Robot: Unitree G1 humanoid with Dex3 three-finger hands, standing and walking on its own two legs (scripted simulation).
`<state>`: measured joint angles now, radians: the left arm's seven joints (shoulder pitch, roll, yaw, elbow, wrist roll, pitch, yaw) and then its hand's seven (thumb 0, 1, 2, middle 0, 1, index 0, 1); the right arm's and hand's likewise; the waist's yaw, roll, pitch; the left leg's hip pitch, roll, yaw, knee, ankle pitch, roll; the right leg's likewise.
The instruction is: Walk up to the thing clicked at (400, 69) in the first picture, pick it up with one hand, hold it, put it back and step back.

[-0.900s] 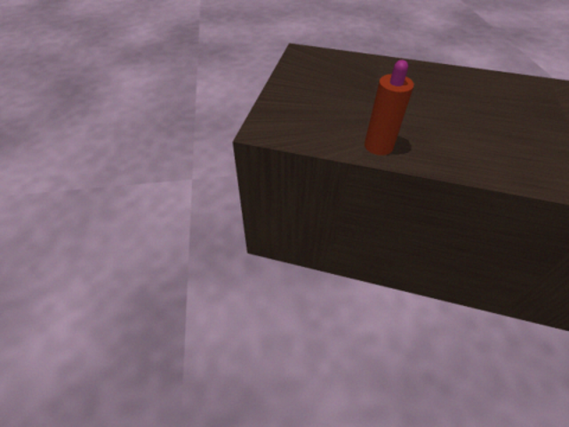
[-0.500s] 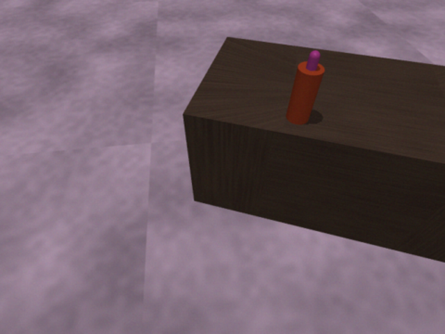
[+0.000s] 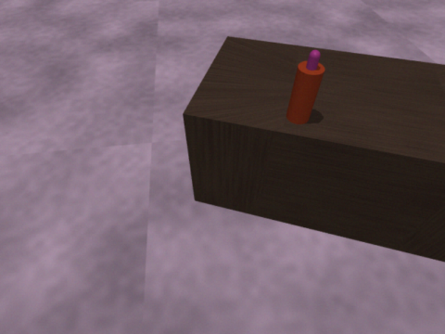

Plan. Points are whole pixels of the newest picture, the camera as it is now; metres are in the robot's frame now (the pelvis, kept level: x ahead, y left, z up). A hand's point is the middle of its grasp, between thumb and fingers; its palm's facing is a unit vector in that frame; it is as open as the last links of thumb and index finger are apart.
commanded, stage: stand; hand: right
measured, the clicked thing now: (305, 87) +0.84 -0.27 -0.06
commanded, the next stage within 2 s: walk up in 0.22 s
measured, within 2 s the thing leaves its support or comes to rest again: neither
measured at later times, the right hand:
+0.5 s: hand out of the picture +0.10 -0.25 -0.15, palm faces +0.01 +0.92 -0.40, open 7.4 cm
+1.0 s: hand (327, 326) +0.17 -0.21 -0.19, palm faces +0.22 +0.93 -0.31, open 7.4 cm
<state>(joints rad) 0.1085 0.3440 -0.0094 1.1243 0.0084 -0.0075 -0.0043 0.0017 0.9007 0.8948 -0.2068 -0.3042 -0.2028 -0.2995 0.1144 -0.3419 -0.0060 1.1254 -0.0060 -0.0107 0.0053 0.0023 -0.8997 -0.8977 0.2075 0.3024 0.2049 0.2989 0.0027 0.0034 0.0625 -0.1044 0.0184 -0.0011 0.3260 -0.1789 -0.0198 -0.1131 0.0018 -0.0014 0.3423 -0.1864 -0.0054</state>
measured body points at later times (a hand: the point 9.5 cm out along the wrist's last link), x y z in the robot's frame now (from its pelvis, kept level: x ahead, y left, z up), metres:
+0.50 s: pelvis +0.04 +0.04 -0.01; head +0.06 +0.04 +0.44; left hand +0.07 +0.36 -0.13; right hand +0.10 -0.30 -0.12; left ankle +0.10 +0.16 -0.74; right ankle +0.00 -0.11 -0.75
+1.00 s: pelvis +0.22 +0.05 -0.03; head +0.24 +0.01 +0.42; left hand +0.40 +0.33 -0.12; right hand +0.15 -0.26 -0.17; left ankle +0.11 +0.16 -0.75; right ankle +0.31 -0.07 -0.75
